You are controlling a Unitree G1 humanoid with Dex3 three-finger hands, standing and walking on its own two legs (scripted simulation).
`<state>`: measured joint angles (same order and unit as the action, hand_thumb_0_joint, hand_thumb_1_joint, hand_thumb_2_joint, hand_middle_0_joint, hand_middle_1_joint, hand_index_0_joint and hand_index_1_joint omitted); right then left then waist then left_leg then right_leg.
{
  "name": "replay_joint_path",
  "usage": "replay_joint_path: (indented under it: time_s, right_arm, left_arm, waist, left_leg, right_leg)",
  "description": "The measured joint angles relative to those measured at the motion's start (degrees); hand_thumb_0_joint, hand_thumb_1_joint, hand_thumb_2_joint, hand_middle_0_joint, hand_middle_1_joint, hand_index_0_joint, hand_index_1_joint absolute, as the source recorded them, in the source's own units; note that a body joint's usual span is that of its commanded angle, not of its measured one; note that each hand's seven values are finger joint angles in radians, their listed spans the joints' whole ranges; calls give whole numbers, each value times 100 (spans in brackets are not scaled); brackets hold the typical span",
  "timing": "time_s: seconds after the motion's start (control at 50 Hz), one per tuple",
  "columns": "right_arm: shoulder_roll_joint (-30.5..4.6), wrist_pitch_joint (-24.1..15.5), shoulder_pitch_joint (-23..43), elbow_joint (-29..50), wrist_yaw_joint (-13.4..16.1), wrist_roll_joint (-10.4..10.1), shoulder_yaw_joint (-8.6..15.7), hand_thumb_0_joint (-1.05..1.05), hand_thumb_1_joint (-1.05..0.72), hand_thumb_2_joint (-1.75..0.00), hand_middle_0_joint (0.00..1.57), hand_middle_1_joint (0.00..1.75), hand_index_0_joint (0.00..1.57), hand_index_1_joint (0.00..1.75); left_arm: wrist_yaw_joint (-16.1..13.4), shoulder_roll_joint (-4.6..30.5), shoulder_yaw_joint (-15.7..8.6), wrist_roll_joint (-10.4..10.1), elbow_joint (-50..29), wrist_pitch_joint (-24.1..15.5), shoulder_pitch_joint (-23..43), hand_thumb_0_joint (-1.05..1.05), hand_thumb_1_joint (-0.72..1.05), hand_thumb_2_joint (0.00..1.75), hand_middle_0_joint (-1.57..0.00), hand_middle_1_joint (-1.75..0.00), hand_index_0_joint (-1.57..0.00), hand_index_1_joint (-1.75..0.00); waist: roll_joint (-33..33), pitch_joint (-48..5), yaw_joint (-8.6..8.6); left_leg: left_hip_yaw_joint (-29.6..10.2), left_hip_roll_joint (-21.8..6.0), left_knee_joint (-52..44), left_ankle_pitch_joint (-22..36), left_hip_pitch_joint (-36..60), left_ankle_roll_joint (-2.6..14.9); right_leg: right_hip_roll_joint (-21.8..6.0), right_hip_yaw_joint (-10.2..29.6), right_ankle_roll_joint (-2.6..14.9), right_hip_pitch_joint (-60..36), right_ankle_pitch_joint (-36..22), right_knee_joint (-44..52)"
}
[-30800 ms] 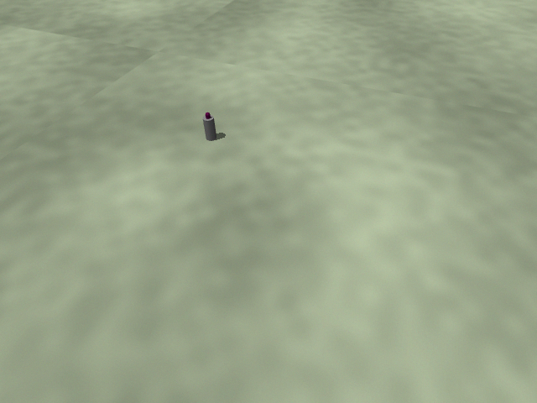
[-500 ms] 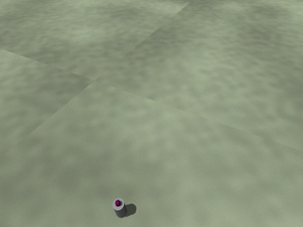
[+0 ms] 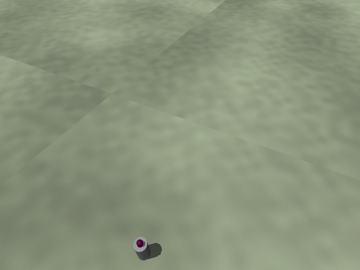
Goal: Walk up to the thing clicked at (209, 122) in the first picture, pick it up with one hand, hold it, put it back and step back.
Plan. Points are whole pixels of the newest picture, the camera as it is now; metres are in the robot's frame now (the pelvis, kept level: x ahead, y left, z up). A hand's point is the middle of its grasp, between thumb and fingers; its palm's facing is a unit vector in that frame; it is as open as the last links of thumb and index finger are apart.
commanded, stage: stand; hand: left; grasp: from the side
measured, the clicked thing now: (141, 247) +0.39 +0.21 -0.69
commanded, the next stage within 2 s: step back in 0.08 s
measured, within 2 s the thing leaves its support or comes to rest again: neither
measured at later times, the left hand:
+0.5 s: hand out of the picture +0.09 +0.31 -0.18, palm faces +0.00 -0.93 -0.36, open 7.4 cm
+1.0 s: hand out of the picture -0.03 +0.30 -0.15, palm faces -0.05 -0.91 -0.41, open 7.4 cm
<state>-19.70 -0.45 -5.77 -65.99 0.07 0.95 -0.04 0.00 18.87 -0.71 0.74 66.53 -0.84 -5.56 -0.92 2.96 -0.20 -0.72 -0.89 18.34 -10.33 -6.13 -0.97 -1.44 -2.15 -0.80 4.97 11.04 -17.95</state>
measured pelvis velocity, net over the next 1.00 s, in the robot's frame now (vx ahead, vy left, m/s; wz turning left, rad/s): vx -0.14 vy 0.04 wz -0.07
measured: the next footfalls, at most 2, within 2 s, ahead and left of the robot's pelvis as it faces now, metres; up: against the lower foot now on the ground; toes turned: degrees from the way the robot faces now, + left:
right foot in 0.82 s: -0.10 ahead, -0.07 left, +0.00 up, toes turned -1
left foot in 1.20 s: -0.16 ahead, +0.18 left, +0.00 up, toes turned -3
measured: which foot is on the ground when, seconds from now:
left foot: down 0.00-0.86, up 0.88-1.00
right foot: down 0.00-0.38, up 0.40-0.80, down 0.82-1.00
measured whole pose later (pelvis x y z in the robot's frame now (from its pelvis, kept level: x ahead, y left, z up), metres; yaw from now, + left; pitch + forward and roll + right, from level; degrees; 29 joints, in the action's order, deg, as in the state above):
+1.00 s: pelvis -0.14 +0.04 -0.02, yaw -4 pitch -1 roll +2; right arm -22.3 3.0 -6.8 -50.5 0.6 -0.3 2.8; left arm -0.4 19.8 -4.3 1.8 48.7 1.8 -9.8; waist -0.7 8.8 -0.9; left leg -7.2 7.3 64.7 -29.3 -26.6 0.3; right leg 0.5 3.0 1.7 15.6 17.4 -34.5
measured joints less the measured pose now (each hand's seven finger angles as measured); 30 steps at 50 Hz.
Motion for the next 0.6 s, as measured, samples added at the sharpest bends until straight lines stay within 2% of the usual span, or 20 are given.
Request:
replay_joint_path:
  time_s: [0.08, 0.16, 0.24, 0.32, 0.34, 0.36, 0.38, 0.42, 0.44, 0.48, 0.52, 0.6]
  right_arm:
    - [-1, 0, 18, 12, -2, -4, -1, 0, -90, -90, 20, 30, 21, 30]
    - [-62, 114, 166, 246, -53, -67, 77, 0, -90, -90, 21, 30, 21, 30]
    - [-193, 208, 279, 533, -77, -96, 182, 0, -90, -90, 20, 30, 21, 30]
    - [-310, 312, 149, 783, -114, -79, 284, 0, -90, -90, 20, 30, 20, 30]
    - [-327, 313, 73, 837, -129, -80, 303, 0, -90, -90, 20, 30, 20, 30]
    - [-349, 304, -16, 884, -140, -78, 317, 0, -90, -90, 20, 30, 20, 30]
    - [-361, 289, -94, 917, -138, -57, 340, 0, -90, -90, 20, 30, 20, 30]
    - [-253, 263, -152, 936, -111, 11, 366, 0, -90, -90, 20, 30, 20, 30]
    - [-188, 252, -184, 956, -104, 32, 352, 0, -90, -90, 20, 30, 20, 30]
    - [-82, 252, -262, 1021, -80, 54, 319, 0, -90, -90, 20, 30, 20, 30]
    - [-21, 270, -302, 1081, -27, 77, 304, 0, -90, -90, 21, 30, 21, 30]
    - [20, 266, -257, 1277, 70, 61, 313, 0, -90, -90, 21, 30, 21, 30]
  left_arm:
    - [-4, -2, 2, 4, -9, -2, 1, 1, 90, 90, -20, -30, -20, -30]
    - [-24, 38, -176, -89, -277, 29, 61, 1, 90, 90, -20, -30, -20, -30]
    - [-45, 113, -285, -75, -588, 105, 174, 1, 90, 90, -20, -30, -20, -30]
    - [-60, 181, -323, 30, -883, 212, 221, 1, 90, 90, -20, -30, -20, -30]
    - [-62, 210, -321, 41, -947, 238, 235, 1, 90, 90, -20, -30, -20, -30]
    - [-63, 239, -316, 45, -1018, 265, 252, 1, 90, 90, -20, -30, -21, -30]
    - [-65, 269, -314, 29, -1090, 291, 288, 1, 90, 90, -20, -30, -21, -30]
    - [-105, 363, -352, -8, -1211, 352, 435, 1, 90, 90, -20, -30, -20, -30]
    - [-136, 394, -366, -17, -1272, 377, 478, 1, 90, 90, -20, -30, -20, -30]
    - [-183, 406, -362, -30, -1362, 399, 497, 1, 90, 90, -20, -30, -20, -30]
    - [-188, 380, -329, -65, -1431, 405, 460, 1, 90, 90, -20, -30, -20, -30]
    - [-152, 296, -283, -52, -1536, 393, 246, 1, 90, 90, -20, -30, -20, -30]
  waist:
    - [-5, -10, 1]
    - [-43, 206, 42]
    - [-72, 516, 58]
    - [45, 612, 64]
    - [78, 595, 91]
    - [86, 568, 116]
    - [100, 549, 128]
    - [269, 686, 102]
    - [323, 753, 100]
    - [342, 803, 149]
    - [336, 806, 162]
    - [308, 843, 127]
  left_leg:
    - [-4, 2, -8, -7, 19, 2]
    - [-48, -29, 537, -193, -367, 33]
    - [-86, 7, 1361, -322, -912, 188]
    - [-97, 260, 2400, -1224, -1236, 375]
    - [-80, 272, 2402, -1149, -1206, 414]
    - [-65, 238, 2204, -771, -1113, 432]
    - [-77, 244, 2038, -972, -1040, 369]
    - [-16, 330, 2064, -1143, -1055, 377]
    - [-4, 335, 2042, -1097, -1051, 395]
    - [-37, 306, 1883, -935, -1041, 413]
    - [-18, 286, 1657, -761, -1017, 435]
    - [162, 291, 1426, -572, -971, 479]
  right_leg:
    - [-2, -5, -1, -21, 9, 7]
    - [29, -37, 26, 274, 122, -369]
    - [12, -52, 35, 623, 218, -789]
    - [-174, 33, -39, 990, 389, -1299]
    - [-221, 35, -76, 1090, 445, -1439]
    - [-245, 27, -119, 1201, 515, -1604]
    - [-265, 35, -97, 1349, 588, -1821]
    - [-61, 539, 83, 1644, 1296, -2588]
    - [133, 758, 147, 1768, 1675, -3036]
    - [505, 994, 232, 1967, 2053, -3774]
    - [708, 1083, 263, 2105, 1980, -4274]
    - [733, 1096, 165, 2043, 1676, -4506]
